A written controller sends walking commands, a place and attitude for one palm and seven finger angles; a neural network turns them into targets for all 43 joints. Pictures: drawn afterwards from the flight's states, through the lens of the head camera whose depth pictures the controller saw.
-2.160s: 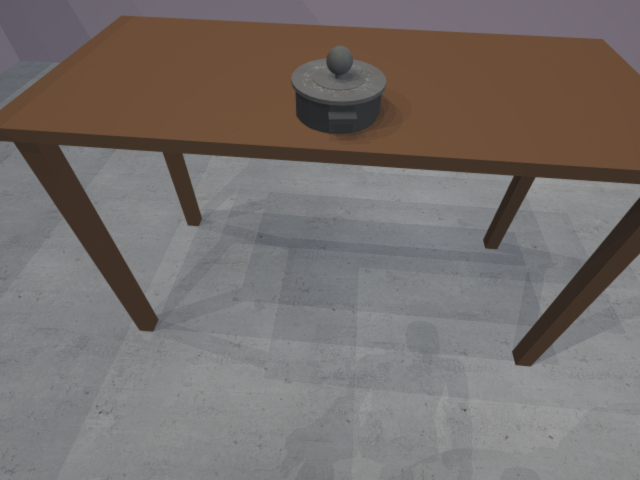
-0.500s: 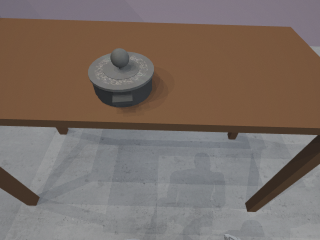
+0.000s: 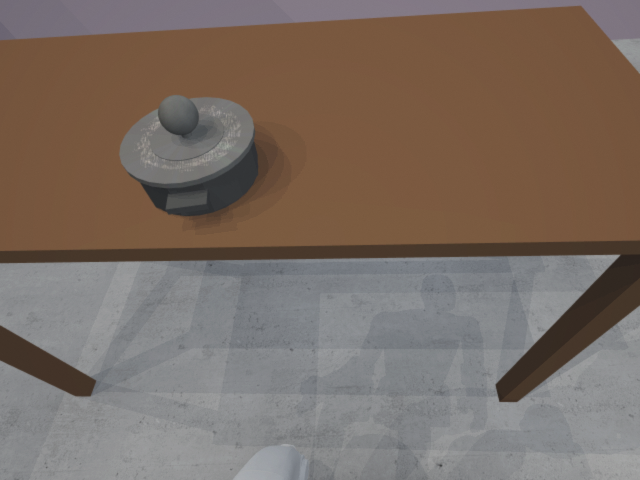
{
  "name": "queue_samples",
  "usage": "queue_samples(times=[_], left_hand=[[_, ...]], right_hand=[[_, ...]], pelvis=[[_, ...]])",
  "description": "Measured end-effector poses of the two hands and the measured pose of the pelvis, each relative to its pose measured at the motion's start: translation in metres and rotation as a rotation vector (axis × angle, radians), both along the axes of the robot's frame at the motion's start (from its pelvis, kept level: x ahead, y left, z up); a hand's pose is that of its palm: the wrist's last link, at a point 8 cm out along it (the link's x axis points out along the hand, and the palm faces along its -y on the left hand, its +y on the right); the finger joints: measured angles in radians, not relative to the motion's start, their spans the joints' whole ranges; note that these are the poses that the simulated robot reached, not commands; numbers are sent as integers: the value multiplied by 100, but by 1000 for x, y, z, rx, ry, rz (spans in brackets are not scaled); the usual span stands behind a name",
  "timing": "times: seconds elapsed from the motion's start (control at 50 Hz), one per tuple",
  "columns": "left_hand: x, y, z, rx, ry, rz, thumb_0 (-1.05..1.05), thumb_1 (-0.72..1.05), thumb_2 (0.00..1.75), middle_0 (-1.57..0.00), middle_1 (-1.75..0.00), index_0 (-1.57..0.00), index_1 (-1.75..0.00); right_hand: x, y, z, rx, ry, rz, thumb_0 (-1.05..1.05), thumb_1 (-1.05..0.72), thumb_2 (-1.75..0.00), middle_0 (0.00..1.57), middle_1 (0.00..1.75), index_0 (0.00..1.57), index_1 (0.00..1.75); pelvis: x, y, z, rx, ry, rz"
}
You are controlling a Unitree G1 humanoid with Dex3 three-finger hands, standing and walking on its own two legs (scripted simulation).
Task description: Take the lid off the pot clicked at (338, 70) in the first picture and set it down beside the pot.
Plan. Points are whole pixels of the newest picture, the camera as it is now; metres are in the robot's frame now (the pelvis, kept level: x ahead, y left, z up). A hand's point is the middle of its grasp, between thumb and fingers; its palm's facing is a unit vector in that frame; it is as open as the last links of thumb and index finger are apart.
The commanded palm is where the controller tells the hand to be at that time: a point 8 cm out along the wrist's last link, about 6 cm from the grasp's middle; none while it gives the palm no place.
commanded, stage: come to a stop and stand still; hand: left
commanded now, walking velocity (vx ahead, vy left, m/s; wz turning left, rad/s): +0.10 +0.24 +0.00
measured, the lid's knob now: (178, 115) +0.52 +0.21 +0.18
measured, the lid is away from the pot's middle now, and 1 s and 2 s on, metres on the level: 0.00 0.00 0.00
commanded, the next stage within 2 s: look again from close up in 0.70 s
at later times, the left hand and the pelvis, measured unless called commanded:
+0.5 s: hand out of the picture -0.04 +0.27 -0.17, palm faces +0.08 -0.98 -0.18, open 7.4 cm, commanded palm none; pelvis -0.04 +0.07 +0.01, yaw +1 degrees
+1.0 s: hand out of the picture +0.07 +0.19 -0.16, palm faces -0.07 -0.97 -0.24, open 7.3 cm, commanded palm none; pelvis -0.03 +0.02 -0.01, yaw -1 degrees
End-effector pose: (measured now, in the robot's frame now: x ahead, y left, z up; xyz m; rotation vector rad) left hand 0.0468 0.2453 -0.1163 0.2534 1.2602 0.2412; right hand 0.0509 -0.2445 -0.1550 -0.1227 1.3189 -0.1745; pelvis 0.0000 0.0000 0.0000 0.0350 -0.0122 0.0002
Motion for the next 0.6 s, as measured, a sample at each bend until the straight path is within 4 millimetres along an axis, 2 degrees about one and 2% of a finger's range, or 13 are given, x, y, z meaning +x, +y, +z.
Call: queue_samples(times=[0.1, 0.18, 0.28, 0.36, 0.42, 0.48, 0.6], left_hand=[[-24, -1, 8, -1, 6, 29, 0, 90, 90, -20, -30, -20, -30], [-47, 7, 7, -10, 4, 56, 0, 90, 90, -20, -30, -20, -30], [-83, 27, -4, -47, 40, 82, 0, 90, 90, -20, -30, -20, -30], [-103, 53, -27, -91, 81, 89, 0, 90, 90, -20, -30, -20, -30], [-106, 67, -32, -113, 110, 77, 0, 91, 90, -20, -30, -20, -30], [-98, 75, -29, -137, 93, 64, 1, 91, 90, -20, -30, -20, -30], [-80, 75, -26, -162, 85, 22, 0, 91, 90, -20, -30, -19, -30]], right_hand=[[-11, -8, 9, -3, 10, 23, 1, -91, -90, 19, 30, 20, 30], [-15, -4, 14, -17, 6, 57, 1, -91, -90, 19, 30, 20, 30], [-9, 17, 26, -40, -51, 90, 1, -91, -90, 19, 30, 20, 30], [-12, 44, 31, -80, -134, 93, 1, -91, -90, 19, 30, 20, 30], [-32, 66, 40, -86, -124, 79, 1, -91, -90, 19, 30, 20, 30], [-58, 84, 48, -81, -72, 64, 1, -90, -90, 20, 30, 20, 30], [-106, 97, 51, -84, 41, -13, 1, -91, -90, 20, 30, 21, 30]], pelvis=[[-11, -1, 8, 19, 7, 11], [-22, 6, 9, 22, 2, 22], [-35, 27, 7, 11, -6, 20], [-43, 53, -3, -33, -6, 12], [-46, 63, 2, -40, -13, 4], [-45, 68, 11, -52, -5, 9], [-41, 74, 17, -51, 14, -4]])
